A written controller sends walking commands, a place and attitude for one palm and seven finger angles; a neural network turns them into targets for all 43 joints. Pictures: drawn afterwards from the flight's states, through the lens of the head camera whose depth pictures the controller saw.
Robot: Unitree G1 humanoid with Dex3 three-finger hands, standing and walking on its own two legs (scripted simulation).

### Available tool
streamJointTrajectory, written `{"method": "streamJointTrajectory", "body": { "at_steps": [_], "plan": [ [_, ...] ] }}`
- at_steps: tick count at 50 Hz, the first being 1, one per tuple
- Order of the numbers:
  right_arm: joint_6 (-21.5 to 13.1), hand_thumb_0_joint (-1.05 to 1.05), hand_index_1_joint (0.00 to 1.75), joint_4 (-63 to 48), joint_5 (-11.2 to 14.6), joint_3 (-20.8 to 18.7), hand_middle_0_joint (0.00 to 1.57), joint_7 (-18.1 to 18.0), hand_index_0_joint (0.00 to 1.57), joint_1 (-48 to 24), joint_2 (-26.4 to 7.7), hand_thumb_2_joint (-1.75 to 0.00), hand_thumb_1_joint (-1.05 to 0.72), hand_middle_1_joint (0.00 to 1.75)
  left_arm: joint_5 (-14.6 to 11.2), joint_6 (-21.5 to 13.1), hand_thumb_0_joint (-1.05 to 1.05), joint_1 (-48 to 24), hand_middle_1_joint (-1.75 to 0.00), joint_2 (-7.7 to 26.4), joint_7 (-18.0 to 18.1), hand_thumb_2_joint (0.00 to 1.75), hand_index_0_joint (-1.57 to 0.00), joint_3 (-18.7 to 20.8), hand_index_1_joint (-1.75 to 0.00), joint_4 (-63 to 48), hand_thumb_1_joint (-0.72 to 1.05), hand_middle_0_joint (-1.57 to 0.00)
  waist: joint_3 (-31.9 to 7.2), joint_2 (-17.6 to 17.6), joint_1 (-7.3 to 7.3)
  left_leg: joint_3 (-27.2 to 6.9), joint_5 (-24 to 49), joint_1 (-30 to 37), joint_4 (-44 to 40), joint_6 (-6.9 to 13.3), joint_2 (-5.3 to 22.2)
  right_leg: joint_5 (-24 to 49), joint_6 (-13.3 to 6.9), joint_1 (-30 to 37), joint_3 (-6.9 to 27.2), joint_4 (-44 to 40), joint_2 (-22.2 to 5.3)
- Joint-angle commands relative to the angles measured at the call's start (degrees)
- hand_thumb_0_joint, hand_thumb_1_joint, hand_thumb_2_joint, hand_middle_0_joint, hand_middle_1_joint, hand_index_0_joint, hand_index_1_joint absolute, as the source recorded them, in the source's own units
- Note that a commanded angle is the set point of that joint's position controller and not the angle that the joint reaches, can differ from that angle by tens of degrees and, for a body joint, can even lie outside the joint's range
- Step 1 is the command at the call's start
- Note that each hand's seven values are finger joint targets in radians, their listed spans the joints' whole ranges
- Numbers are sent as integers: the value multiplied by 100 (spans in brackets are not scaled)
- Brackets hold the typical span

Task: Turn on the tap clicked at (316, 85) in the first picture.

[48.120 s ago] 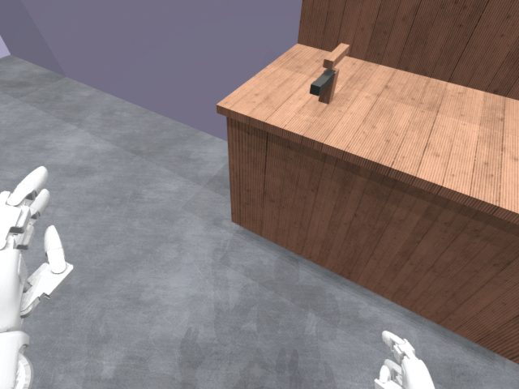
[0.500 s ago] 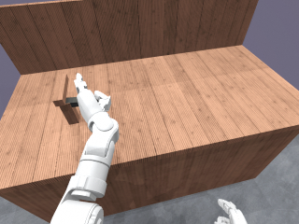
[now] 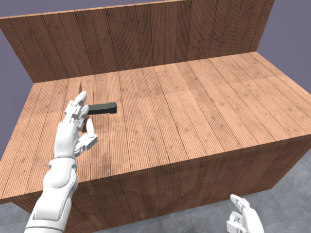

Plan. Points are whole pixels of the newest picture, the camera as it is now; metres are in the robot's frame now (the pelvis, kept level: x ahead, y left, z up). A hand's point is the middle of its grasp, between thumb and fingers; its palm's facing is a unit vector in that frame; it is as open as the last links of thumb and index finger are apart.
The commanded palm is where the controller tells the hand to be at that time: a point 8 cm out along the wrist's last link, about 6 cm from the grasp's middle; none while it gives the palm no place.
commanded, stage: draw the hand back beside the body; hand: left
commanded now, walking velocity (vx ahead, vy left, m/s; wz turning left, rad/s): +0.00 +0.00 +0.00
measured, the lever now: (112, 107) +0.49 +0.20 +0.04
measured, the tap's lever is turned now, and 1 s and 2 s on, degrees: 83 83 83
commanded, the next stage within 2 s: step back with the hand held close in 0.88 s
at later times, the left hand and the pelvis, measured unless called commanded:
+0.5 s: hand (50, 151) +0.23 +0.25 +0.15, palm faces +0.34 -0.89 -0.30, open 7.5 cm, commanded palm +0.19 +0.29 +0.16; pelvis +0.02 +0.02 +0.00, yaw +0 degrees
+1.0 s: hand (40, 159) +0.21 +0.26 +0.15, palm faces +0.39 -0.86 -0.32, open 7.4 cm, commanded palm +0.17 +0.30 +0.17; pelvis +0.01 +0.02 +0.00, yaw +1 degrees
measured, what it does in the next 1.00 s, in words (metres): stands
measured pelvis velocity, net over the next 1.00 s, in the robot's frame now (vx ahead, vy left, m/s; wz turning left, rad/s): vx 0.01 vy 0.02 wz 0.01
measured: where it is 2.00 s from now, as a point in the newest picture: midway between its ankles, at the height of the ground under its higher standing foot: outside the picture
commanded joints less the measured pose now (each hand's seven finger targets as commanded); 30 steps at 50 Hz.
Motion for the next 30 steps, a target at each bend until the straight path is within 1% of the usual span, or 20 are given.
{"method": "streamJointTrajectory", "body": {
  "at_steps": [1, 3, 4, 5, 7, 9, 11, 12, 13, 14, 17, 19, 22, 23, 24, 25, 27, 28, 29, 30],
  "plan": [
    [-254, 0, 30, -1042, -29, -134, 20, -27, 20, -788, -506, -90, -90, 30, 9, -421, 0, -1064, -24, 1136, 8, 90, -18, 966, -24, -1555, 90, -18, -1071, -291, 69, -42, 636, -47, -380, 138, 94, 363, 148, 514, 338, -365, -420],
    [-226, 0, 30, -1099, -41, -131, 20, -14, 20, -798, -473, -90, -90, 30, -33, -377, 0, -702, -25, 1145, -36, 90, -18, 1082, -25, -1674, 90, -18, -1012, -365, 107, -47, 770, -104, -370, 133, 126, 533, 141, 585, 347, -347, -418],
    [-217, 0, 30, -1104, -32, -134, 20, -4, 20, -815, -488, -90, -90, 30, -22, -379, 0, -666, -25, 1243, -59, 90, -18, 1187, -25, -1867, 90, -18, -976, -89, 99, -67, 838, -65, -368, 107, 128, 542, 118, 535, 340, -365, -409],
    [-219, 0, 30, -1126, -38, -107, 20, 11, 20, -792, -441, -90, -90, 30, -11, -383, 0, -617, -26, 1038, -88, 90, -19, 1009, -26, -1992, 90, -19, -918, 210, 88, -78, 890, -62, -391, 71, 137, 570, 91, 527, 328, -324, -404],
    [-257, 0, 30, -1175, -49, -118, 20, 29, 20, -771, -462, -90, -90, 30, -23, -355, 0, -357, -26, 991, -104, 90, -19, 966, -26, -2226, 90, -19, -970, 83, 88, -116, 1066, 3, -350, 53, 183, 727, 86, 542, 297, -288, -385],
    [-288, 0, 30, -1190, -62, -129, 20, 28, 20, -783, -495, -90, -90, 30, -23, -336, 0, -188, -27, 994, -114, 90, -19, 987, -27, -2442, 90, -19, -902, -124, 68, -158, 1165, 67, -354, 52, 203, 745, 88, 460, 273, -295, -357],
    [-309, 0, 30, -1172, -67, -146, 20, 32, 20, -744, -499, -90, -90, 30, -24, -320, 0, 28, -27, 921, -111, 90, -19, 954, -27, -2503, 90, -19, -875, -206, 55, -153, 1225, 69, -337, 47, 233, 760, 95, 435, 255, -269, -358],
    [-325, 0, 30, -1183, -73, -157, 20, 29, 20, -732, -513, -90, -90, 30, -25, -316, 0, 77, -28, 980, -105, 90, -19, 998, -28, -2622, 90, -19, -874, -271, 56, -156, 1261, 67, -304, 56, 229, 811, 104, 427, 267, -258, -364],
    [-331, 0, 30, -1151, -74, -160, 20, 35, 20, -733, -528, -90, -90, 30, -23, -306, 0, 186, -28, 1009, -99, 90, -19, 1062, -28, -2631, 90, -19, -835, -241, 62, -175, 1236, 33, -305, 42, 236, 752, 97, 412, 263, -260, -361],
    [-337, 0, 30, -1129, -69, -152, 20, 37, 20, -767, -538, -90, -90, 30, -16, -316, 0, 159, -28, 1023, -102, 90, -19, 1063, -28, -2777, 90, -19, -766, -88, 56, -225, 1199, 30, -335, 15, 224, 639, 84, 367, 263, -275, -346],
    [-366, 0, 30, -1109, -70, -164, 20, 28, 20, -741, -533, -90, -90, 30, -13, -318, 0, 362, -29, 1089, -64, 90, -20, 1199, -29, -2823, 90, -20, -741, -110, 80, -246, 1076, -43, -320, 9, 226, 513, 88, 360, 243, -251, -356],
    [-406, 0, 30, -1109, -82, -171, 20, 25, 20, -741, -545, -90, -90, 30, 4, -359, 0, 490, -30, 1297, -32, 90, -20, 1424, -30, -3191, 90, -20, -872, 200, 113, -287, 1160, -5, -300, -28, 213, 543, 70, 449, 252, -210, -353],
    [-433, 0, 30, -1104, -102, -198, 20, 28, 20, -680, -540, -90, -90, 30, -20, -343, 0, 1027, -30, 1262, -10, 90, -20, 1538, -30, -3165, 90, -20, -863, -137, 146, -283, 1409, -66, -233, -31, 237, 744, 74, 494, 217, -148, -354],
    [-443, 0, 30, -1106, -103, -211, 20, 32, 20, -672, -550, -90, -90, 30, -36, -342, 0, 1132, -30, 1286, -13, 90, -20, 1598, -30, -3249, 90, -20, -900, -88, 150, -257, 1480, -54, -205, -29, 243, 824, 81, 513, 230, -138, -372],
    [-450, 0, 30, -1091, -94, -211, 20, 45, 20, -681, -574, -90, -90, 30, -36, -339, 0, 1192, -30, 1364, -13, 90, -20, 1682, -30, -3362, 90, -20, -828, 68, 143, -297, 1460, -105, -203, -61, 241, 748, 72, 481, 245, -139, -356],
    [-467, 0, 30, -1083, -98, -215, 20, 52, 20, -642, -557, -90, -90, 30, -17, -354, 0, 1247, -30, 1340, -3, 90, -20, 1693, -30, -3390, 90, -20, -836, 195, 151, -301, 1516, -125, -194, -82, 242, 763, 62, 487, 233, -118, -367],
    [-480, 0, 30, -1076, -92, -229, 20, 58, 20, -623, -565, -90, -90, 30, -38, -327, 0, 1512, -30, 1315, -8, 90, -20, 1743, -30, -3326, 90, -20, -644, 4, 158, -318, 1472, -215, -183, -86, 277, 701, 73, 388, 203, -111, -364],
    [-493, 0, 30, -1099, -89, -252, 20, 49, 20, -628, -579, -90, -90, 30, -54, -333, 0, 1572, -30, 1391, -5, 90, -20, 1834, -30, -3421, 90, -20, -739, 28, 172, -283, 1482, -177, -145, -57, 272, 763, 82, 410, 234, -109, -381],
    [-500, 0, 30, -1086, -83, -245, 20, 56, 20, -620, -603, -90, -90, 30, -62, -342, 0, 1589, -30, 1481, -1, 90, -20, 1928, -30, -3549, 90, -20, -673, 91, 154, -339, 1453, -223, -147, -85, 275, 686, 74, 379, 237, -113, -363],
    [-512, 0, 30, -1078, -90, -251, 20, 52, 20, -615, -580, -90, -90, 30, -44, -346, 0, 1645, -30, 1454, 1, 90, -20, 1946, -30, -3527, 90, -20, -677, 202, 169, -327, 1415, -245, -148, -86, 274, 639, 71, 372, 225, -98, -367]
  ]
}}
